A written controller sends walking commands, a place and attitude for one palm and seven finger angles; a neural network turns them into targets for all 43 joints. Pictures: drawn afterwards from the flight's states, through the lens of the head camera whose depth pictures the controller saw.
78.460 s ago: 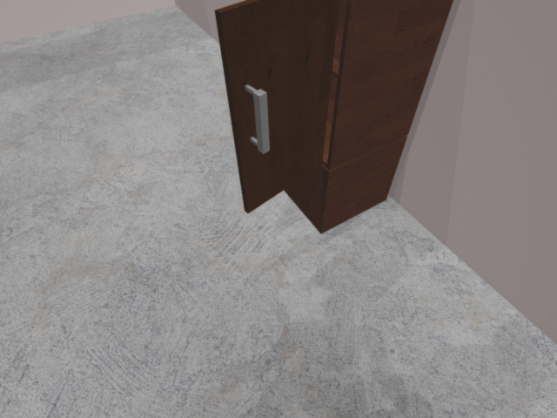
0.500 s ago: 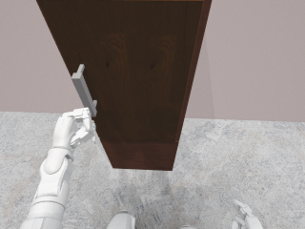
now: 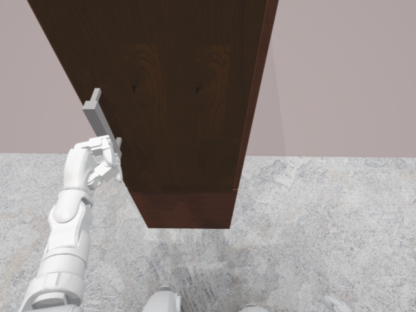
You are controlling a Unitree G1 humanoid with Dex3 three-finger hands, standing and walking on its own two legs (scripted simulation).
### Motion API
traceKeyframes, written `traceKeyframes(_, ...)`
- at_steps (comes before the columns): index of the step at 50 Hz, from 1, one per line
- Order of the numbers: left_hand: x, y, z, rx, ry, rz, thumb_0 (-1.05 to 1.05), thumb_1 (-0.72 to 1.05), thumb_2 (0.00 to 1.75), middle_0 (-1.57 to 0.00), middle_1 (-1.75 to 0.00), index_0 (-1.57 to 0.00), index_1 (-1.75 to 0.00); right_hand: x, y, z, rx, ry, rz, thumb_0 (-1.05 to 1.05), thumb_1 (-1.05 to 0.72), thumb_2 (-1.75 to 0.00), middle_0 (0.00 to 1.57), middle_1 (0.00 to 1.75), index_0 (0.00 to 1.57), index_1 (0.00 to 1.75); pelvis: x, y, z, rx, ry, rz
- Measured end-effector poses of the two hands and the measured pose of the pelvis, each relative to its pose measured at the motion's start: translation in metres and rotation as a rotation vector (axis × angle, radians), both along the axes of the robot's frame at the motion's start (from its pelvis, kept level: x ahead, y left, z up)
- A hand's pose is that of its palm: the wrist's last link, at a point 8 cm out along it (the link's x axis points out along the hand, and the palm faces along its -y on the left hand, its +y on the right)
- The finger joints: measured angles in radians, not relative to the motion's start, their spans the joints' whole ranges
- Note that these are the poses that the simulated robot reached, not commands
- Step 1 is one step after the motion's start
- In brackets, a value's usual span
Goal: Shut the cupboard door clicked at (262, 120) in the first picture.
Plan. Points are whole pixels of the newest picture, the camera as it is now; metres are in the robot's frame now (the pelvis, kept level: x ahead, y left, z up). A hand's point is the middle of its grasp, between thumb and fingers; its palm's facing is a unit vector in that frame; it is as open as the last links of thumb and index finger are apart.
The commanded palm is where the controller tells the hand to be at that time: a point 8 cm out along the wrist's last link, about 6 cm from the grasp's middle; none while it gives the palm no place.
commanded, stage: bring the fist close to the handle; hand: left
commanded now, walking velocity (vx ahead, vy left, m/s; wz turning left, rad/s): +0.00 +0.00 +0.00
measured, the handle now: (106, 127) +0.47 +0.23 +0.07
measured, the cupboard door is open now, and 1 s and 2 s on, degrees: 2 0 0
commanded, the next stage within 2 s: push the door shut along its arc in 0.10 s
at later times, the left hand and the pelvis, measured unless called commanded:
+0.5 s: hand (120, 153) +0.40 +0.18 +0.07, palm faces -0.06 -1.00 -0.02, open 3.1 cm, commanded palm +0.39 +0.23 +0.07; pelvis -0.01 +0.00 -0.01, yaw +1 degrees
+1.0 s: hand (118, 149) +0.41 +0.19 +0.07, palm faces -0.11 -0.99 -0.02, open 3.2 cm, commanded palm +0.43 +0.21 +0.07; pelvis -0.05 +0.01 -0.03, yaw +2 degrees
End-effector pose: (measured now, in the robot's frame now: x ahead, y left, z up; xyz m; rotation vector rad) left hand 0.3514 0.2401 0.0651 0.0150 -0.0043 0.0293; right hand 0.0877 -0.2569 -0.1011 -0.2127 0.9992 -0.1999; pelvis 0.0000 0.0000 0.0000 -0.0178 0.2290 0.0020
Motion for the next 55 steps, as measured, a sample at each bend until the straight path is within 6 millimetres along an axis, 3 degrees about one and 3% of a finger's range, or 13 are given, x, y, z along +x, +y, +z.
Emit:
traceKeyframes(13, -0.003, -0.002, 0.004, -0.002, -0.014, -0.017, 0.01, 0.9, 0.9, -1.3, -1.5, -1.3, -1.5, 0.023, 0.009, 0.005, 0.001, -0.071, 0.034, 0.01, -0.91, -0.9, 0.21, 0.29, 0.2, 0.3, -0.005, 0.003, -0.001, -0.008, -0.01, 0.011)
traceKeyframes(19, 0.008, -0.004, 0.008, 0.014, -0.019, -0.054, 0.01, 0.9, 0.9, -1.3, -1.5, -1.3, -1.5, 0.023, 0.012, 0.004, -0.001, -0.076, 0.044, 0.01, -0.91, -0.9, 0.21, 0.3, 0.2, 0.3, -0.008, 0.004, -0.003, -0.012, -0.009, 0.016)
traceKeyframes(30, 0.04, -0.001, 0.009, 0.005, -0.008, -0.118, 0.01, 0.9, 0.89, -1.33, -1.5, -1.3, -1.5, -0.013, 0.004, -0.007, -0.022, 0.023, 0.0, 0.01, -0.91, -0.9, 0.21, 0.3, 0.2, 0.3, -0.012, 0.006, -0.009, -0.017, 0.022, 0.01)
traceKeyframes(38, 0.042, 0.002, 0.009, 0.009, -0.018, -0.149, 0.01, 0.9, 0.89, -1.39, -1.5, -1.34, -1.5, -0.043, 0.001, -0.018, -0.038, 0.112, -0.013, 0.01, -0.91, -0.9, 0.21, 0.29, 0.2, 0.3, -0.02, 0.008, -0.016, -0.027, 0.033, 0.024)
traceKeyframes(48, 0.043, 0.004, 0.01, 0.012, -0.013, -0.167, 0.01, 0.9, 0.89, -1.43, -1.5, -1.37, -1.5, -0.059, 0.001, -0.026, -0.07, 0.092, 0.011, 0.01, -0.91, -0.9, 0.21, 0.3, 0.2, 0.3, -0.045, 0.009, -0.029, -0.044, 0.045, 0.044)
traceKeyframes(55, 0.04, -0.006, 0.009, -0.003, -0.016, 0.007, 0.01, 0.9, 0.89, -1.44, -1.5, -1.4, -1.5, -0.069, 0.006, -0.026, -0.071, 0.057, 0.042, 0.01, -0.91, -0.9, 0.21, 0.29, 0.2, 0.3, -0.063, 0.009, -0.032, -0.044, 0.051, 0.037)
